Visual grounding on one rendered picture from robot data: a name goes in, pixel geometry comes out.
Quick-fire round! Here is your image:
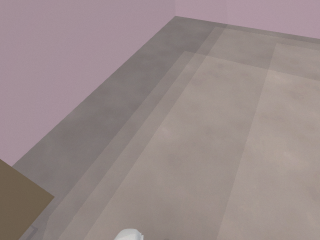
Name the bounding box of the cabinet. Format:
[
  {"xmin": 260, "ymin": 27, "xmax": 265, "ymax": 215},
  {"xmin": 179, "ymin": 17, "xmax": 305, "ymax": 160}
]
[{"xmin": 0, "ymin": 159, "xmax": 54, "ymax": 240}]

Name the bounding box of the left robot thigh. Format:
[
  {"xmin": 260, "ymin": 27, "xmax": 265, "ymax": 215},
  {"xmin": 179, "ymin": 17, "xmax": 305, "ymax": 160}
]
[{"xmin": 114, "ymin": 228, "xmax": 144, "ymax": 240}]

